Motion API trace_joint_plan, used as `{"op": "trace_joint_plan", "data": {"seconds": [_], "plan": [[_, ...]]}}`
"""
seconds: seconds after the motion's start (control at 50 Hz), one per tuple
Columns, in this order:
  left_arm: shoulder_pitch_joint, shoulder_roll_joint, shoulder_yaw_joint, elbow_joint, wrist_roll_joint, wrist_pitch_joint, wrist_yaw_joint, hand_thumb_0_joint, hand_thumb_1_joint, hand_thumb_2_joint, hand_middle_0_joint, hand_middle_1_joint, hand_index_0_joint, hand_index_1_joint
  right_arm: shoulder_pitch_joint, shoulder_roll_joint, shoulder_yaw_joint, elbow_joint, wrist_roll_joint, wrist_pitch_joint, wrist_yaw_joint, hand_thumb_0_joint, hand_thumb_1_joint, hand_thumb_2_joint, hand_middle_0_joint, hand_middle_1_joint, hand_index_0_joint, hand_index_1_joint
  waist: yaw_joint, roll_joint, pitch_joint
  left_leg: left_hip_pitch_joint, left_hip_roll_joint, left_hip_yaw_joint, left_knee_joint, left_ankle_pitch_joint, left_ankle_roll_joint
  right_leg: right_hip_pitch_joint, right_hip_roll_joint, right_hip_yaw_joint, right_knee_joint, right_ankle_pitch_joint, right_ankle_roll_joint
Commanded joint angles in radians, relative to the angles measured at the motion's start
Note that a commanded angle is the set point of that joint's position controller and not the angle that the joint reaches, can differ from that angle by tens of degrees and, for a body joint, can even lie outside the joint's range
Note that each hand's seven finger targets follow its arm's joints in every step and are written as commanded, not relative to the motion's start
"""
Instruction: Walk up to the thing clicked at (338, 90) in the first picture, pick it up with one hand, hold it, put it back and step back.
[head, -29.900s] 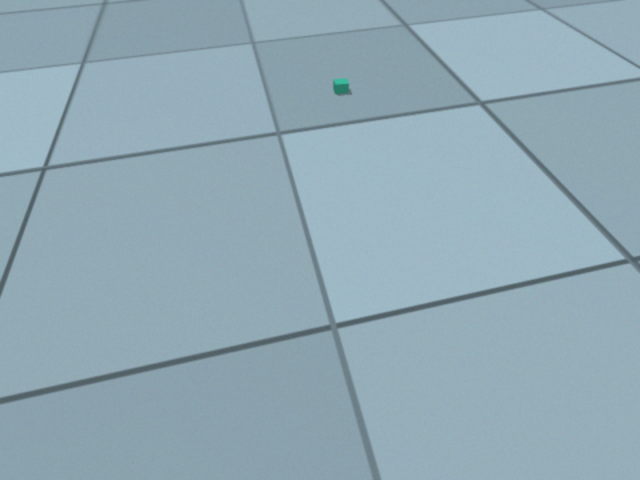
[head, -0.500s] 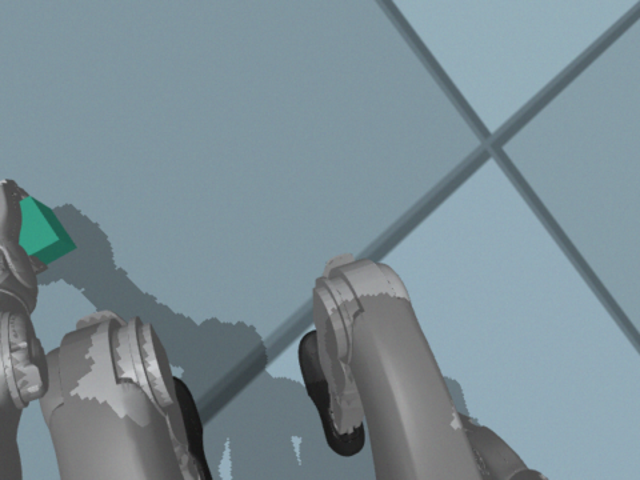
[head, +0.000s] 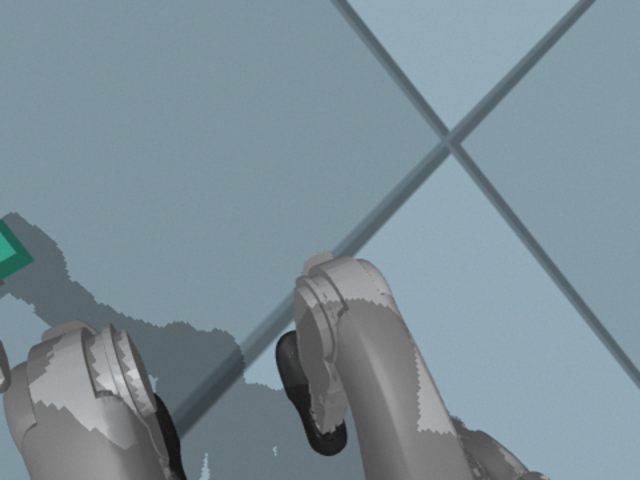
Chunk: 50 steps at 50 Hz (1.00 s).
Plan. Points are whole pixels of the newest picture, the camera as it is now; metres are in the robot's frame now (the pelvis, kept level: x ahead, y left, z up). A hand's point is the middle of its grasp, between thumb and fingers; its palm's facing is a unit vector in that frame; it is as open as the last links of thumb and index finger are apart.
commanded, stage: rest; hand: left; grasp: from above
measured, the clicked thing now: out of the picture +0.42 +0.32 -0.27
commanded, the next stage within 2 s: open in 0.04 s
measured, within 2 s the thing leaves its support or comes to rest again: neither
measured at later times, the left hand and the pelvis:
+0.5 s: hand out of the picture +0.41 +0.32 -0.24, palm faces -0.38 -0.25 -0.89, open 10.7 cm; pelvis +0.00 +0.00 +0.00, yaw -1 degrees
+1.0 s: hand out of the picture +0.41 +0.32 -0.23, palm faces -0.39 -0.24 -0.89, open 12.5 cm; pelvis +0.00 +0.00 +0.00, yaw -1 degrees
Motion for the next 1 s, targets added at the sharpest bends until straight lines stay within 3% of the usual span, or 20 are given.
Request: {"op": "trace_joint_plan", "data": {"seconds": [0.0,0.04,0.06,0.12,0.22,0.28,0.34,0.42,0.48,0.52,0.54,0.62,0.64,0.68,0.7,0.72,0.76,0.86,0.92,0.98], "plan": [[-0.246,0.269,0.016,-0.062,-0.010,-0.002,0.034,0.000,0.650,0.533,-1.036,-0.474,-1.044,-0.465,0.217,-0.298,-0.066,0.016,-0.002,-0.015,0.001,0.000,-0.886,-0.896,0.201,0.300,0.200,0.300,-0.039,0.373,-0.589,0.440,0.003,0.086,-0.251,0.165,0.018,0.327,0.029,-0.083,-0.238,0.211,-0.045],[-0.245,0.274,0.003,-0.055,-0.010,-0.007,0.030,0.000,0.662,0.529,-1.050,-0.465,-1.056,-0.458,0.204,-0.299,-0.058,0.005,-0.004,-0.022,0.002,0.000,-0.886,-0.896,0.201,0.300,0.200,0.300,-0.041,0.355,-0.572,0.412,0.002,0.090,-0.236,0.145,0.023,0.327,0.031,-0.079,-0.244,0.196,-0.042],[-0.213,0.281,0.019,-0.049,-0.012,-0.006,0.033,0.000,0.640,0.547,-1.039,-0.463,-1.041,-0.460,0.211,-0.307,-0.060,0.010,-0.003,-0.023,-0.001,0.000,-0.884,-0.896,0.200,0.300,0.200,0.300,-0.031,0.358,-0.596,0.434,0.002,0.090,-0.245,0.164,0.021,0.346,0.034,-0.080,-0.250,0.208,-0.043],[-0.240,0.270,-0.012,-0.037,-0.007,-0.014,0.035,0.000,0.648,0.511,-1.027,-0.470,-1.038,-0.457,0.196,-0.299,-0.045,0.006,-0.007,-0.035,0.006,0.000,-0.885,-0.895,0.201,0.300,0.200,0.300,-0.046,0.358,-0.573,0.423,0.004,0.079,-0.237,0.143,0.021,0.326,0.035,-0.085,-0.238,0.195,-0.042],[-0.228,0.292,0.002,-0.047,-0.015,-0.017,0.045,0.000,0.248,0.426,-0.647,-0.502,-0.670,-0.476,0.198,-0.304,-0.040,0.005,-0.008,-0.040,0.009,0.000,-0.877,-0.892,0.201,0.301,0.201,0.301,-0.039,0.366,-0.597,0.436,0.007,0.078,-0.241,0.160,0.020,0.359,0.041,-0.087,-0.244,0.212,-0.042],[-0.255,0.290,-0.016,-0.039,-0.014,-0.020,0.049,0.000,0.055,0.487,-0.559,-0.548,-0.575,-0.530,0.199,-0.300,-0.031,0.004,-0.010,-0.045,0.014,0.000,-0.879,-0.893,0.201,0.301,0.201,0.301,-0.060,0.359,-0.571,0.411,0.007,0.075,-0.229,0.144,0.024,0.354,0.041,-0.082,-0.243,0.205,-0.040],[-0.259,0.310,-0.006,-0.062,-0.018,-0.024,0.060,0.000,0.019,0.543,-0.542,-0.574,-0.550,-0.564,0.191,-0.318,-0.039,0.010,-0.003,-0.054,0.010,0.000,-0.880,-0.894,0.201,0.301,0.201,0.301,-0.043,0.384,-0.587,0.427,0.009,0.070,-0.233,0.138,0.018,0.348,0.043,-0.083,-0.242,0.194,-0.043],[-0.275,0.296,-0.026,-0.072,-0.003,-0.018,0.058,0.000,-0.026,0.564,-0.494,-0.609,-0.505,-0.596,0.189,-0.322,-0.041,0.016,-0.010,-0.067,0.022,0.000,-0.879,-0.894,0.201,0.301,0.201,0.301,-0.058,0.433,-0.574,0.472,0.013,0.053,-0.253,0.123,0.004,0.309,0.035,-0.103,-0.217,0.185,-0.047],[-0.258,0.308,-0.005,-0.092,-0.006,-0.008,0.064,0.000,-0.065,0.599,-0.469,-0.631,-0.476,-0.623,0.189,-0.329,-0.045,0.013,-0.008,-0.074,0.030,0.000,-0.880,-0.895,0.201,0.301,0.201,0.301,-0.046,0.451,-0.593,0.497,0.015,0.049,-0.259,0.166,-0.002,0.326,0.036,-0.107,-0.215,0.226,-0.046],[-0.239,0.288,-0.015,-0.069,-0.006,0.000,0.064,0.000,-0.075,0.632,-0.467,-0.638,-0.468,-0.636,0.182,-0.328,-0.043,0.015,-0.009,-0.077,0.037,0.000,-0.879,-0.895,0.201,0.301,0.201,0.301,-0.048,0.446,-0.573,0.477,0.014,0.053,-0.258,0.162,0.000,0.323,0.037,-0.106,-0.217,0.226,-0.046],[-0.253,0.254,-0.046,-0.071,-0.003,0.004,0.056,0.000,-0.106,0.632,-0.447,-0.641,-0.447,-0.639,0.178,-0.326,-0.048,0.007,-0.009,-0.082,0.042,0.000,-0.881,-0.896,0.201,0.301,0.201,0.301,-0.064,0.433,-0.560,0.484,0.015,0.052,-0.252,0.167,0.000,0.312,0.036,-0.106,-0.213,0.233,-0.045],[-0.207,0.283,-0.002,-0.091,-0.027,0.013,0.063,0.000,-0.158,0.665,-0.391,-0.693,-0.395,-0.687,0.201,-0.333,-0.055,0.017,-0.002,-0.082,0.048,0.000,-0.879,-0.895,0.201,0.301,0.201,0.301,-0.032,0.449,-0.613,0.490,0.012,0.063,-0.259,0.228,0.002,0.366,0.040,-0.098,-0.229,0.281,-0.046],[-0.195,0.273,-0.007,-0.069,-0.027,0.020,0.060,0.000,-0.163,0.691,-0.395,-0.702,-0.395,-0.700,0.206,-0.322,-0.053,0.020,-0.004,-0.080,0.050,0.000,-0.881,-0.896,0.201,0.301,0.201,0.301,-0.037,0.449,-0.615,0.498,0.013,0.065,-0.255,0.236,0.002,0.367,0.041,-0.099,-0.225,0.287,-0.046],[-0.243,0.233,-0.051,-0.101,-0.032,0.015,0.049,0.000,-0.199,0.694,-0.355,-0.740,-0.360,-0.733,0.182,-0.320,-0.051,0.006,-0.001,-0.087,0.055,0.000,-0.882,-0.897,0.201,0.301,0.201,0.301,-0.048,0.455,-0.605,0.493,0.014,0.057,-0.259,0.209,0.002,0.347,0.040,-0.101,-0.224,0.265,-0.047],[-0.227,0.252,-0.025,-0.081,-0.039,0.018,0.049,0.000,-0.215,0.701,-0.339,-0.753,-0.345,-0.745,0.198,-0.327,-0.059,0.020,-0.002,-0.083,0.053,0.000,-0.883,-0.897,0.201,0.301,0.201,0.301,-0.054,0.438,-0.615,0.504,0.015,0.050,-0.261,0.214,0.002,0.350,0.039,-0.104,-0.224,0.273,-0.047],[-0.248,0.252,-0.045,-0.092,-0.033,0.017,0.043,0.000,-0.224,0.710,-0.329,-0.764,-0.335,-0.755,0.198,-0.325,-0.057,0.015,0.001,-0.084,0.055,0.000,-0.881,-0.896,0.201,0.301,0.201,0.301,-0.055,0.451,-0.597,0.496,0.014,0.054,-0.255,0.205,0.004,0.340,0.039,-0.099,-0.220,0.266,-0.048],[-0.239,0.263,-0.031,-0.078,-0.038,0.017,0.039,0.000,-0.227,0.716,-0.324,-0.773,-0.331,-0.763,0.206,-0.329,-0.057,0.022,-0.001,-0.088,0.055,0.000,-0.882,-0.896,0.201,0.301,0.201,0.301,-0.063,0.431,-0.600,0.500,0.014,0.052,-0.252,0.201,0.006,0.342,0.034,-0.103,-0.226,0.261,-0.045],[-0.232,0.269,-0.028,-0.094,-0.042,0.007,0.037,0.000,-0.284,0.782,-0.297,-0.796,-0.293,-0.799,0.191,-0.318,-0.051,0.017,0.008,-0.081,0.047,0.000,-0.882,-0.897,0.201,0.301,0.201,0.301,-0.039,0.427,-0.606,0.480,0.012,0.062,-0.259,0.185,0.008,0.351,0.039,-0.094,-0.238,0.241,-0.050],[-0.243,0.240,-0.058,-0.076,-0.037,0.002,0.025,0.000,-0.291,0.798,-0.272,-0.836,-0.273,-0.833,0.198,-0.328,-0.055,0.011,0.005,-0.083,0.048,0.000,-0.880,-0.896,0.201,0.301,0.201,0.301,-0.059,0.426,-0.589,0.487,0.010,0.056,-0.261,0.187,0.006,0.336,0.035,-0.100,-0.231,0.240,-0.050],[-0.222,0.268,-0.031,-0.062,-0.045,-0.003,0.030,0.000,-0.312,0.814,-0.265,-0.831,-0.261,-0.834,0.191,-0.320,-0.039,0.009,0.010,-0.078,0.043,0.000,-0.880,-0.897,0.201,0.301,0.201,0.301,-0.046,0.399,-0.585,0.463,0.013,0.055,-0.257,0.184,0.011,0.347,0.038,-0.099,-0.239,0.242,-0.047]]}}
